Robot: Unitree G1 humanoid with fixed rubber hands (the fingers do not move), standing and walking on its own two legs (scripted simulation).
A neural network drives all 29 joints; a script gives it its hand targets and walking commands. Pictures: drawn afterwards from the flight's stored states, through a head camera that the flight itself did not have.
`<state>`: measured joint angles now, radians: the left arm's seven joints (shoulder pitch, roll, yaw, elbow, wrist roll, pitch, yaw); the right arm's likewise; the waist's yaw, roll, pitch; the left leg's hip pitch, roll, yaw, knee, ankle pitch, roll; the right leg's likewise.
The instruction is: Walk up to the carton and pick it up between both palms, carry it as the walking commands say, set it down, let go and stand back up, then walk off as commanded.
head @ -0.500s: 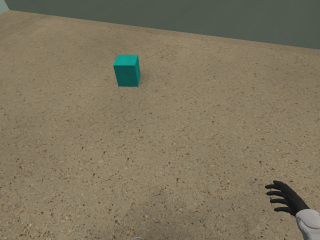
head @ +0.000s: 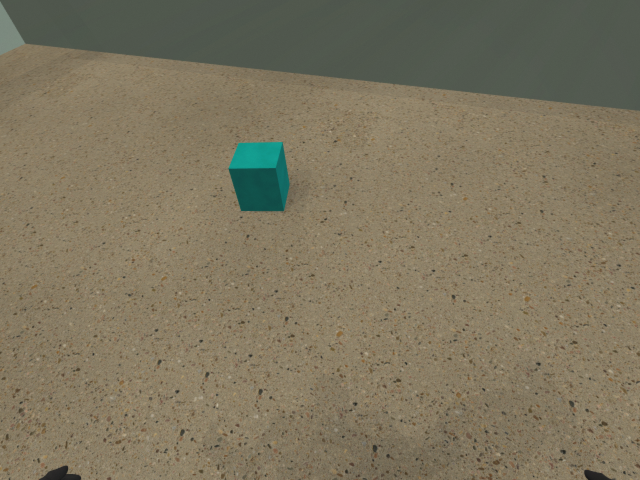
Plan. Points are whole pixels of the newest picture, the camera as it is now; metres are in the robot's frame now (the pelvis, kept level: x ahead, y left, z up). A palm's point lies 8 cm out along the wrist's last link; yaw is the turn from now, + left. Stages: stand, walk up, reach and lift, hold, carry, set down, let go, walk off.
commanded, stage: walk up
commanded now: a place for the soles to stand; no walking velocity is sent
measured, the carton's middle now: (261, 177) +1.54 +0.28 -0.63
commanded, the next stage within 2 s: none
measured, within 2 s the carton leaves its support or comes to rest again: neither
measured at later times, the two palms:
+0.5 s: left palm (44, 407) +0.28 +0.43 -0.08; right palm (480, 301) +0.39 -0.24 -0.05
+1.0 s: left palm (53, 271) +0.51 +0.49 -0.04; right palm (420, 212) +0.62 -0.20 -0.07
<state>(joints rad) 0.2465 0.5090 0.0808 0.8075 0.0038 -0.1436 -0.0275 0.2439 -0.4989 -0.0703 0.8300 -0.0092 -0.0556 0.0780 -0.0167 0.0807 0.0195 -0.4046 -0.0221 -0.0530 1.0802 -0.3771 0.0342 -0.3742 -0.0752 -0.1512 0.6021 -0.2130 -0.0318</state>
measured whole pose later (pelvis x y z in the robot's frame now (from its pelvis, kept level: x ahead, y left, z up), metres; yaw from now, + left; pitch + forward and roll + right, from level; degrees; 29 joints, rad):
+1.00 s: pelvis +0.47 +0.12 +0.01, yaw +4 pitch -2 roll -1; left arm 0.32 0.54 0.09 0.78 0.01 -0.11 -0.04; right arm 0.20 -0.48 -0.08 0.80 -0.02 -0.04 0.11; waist 0.04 0.05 0.04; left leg -0.50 0.10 0.02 0.71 -0.26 -0.01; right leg -0.22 -0.09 -0.14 0.53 -0.28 -0.01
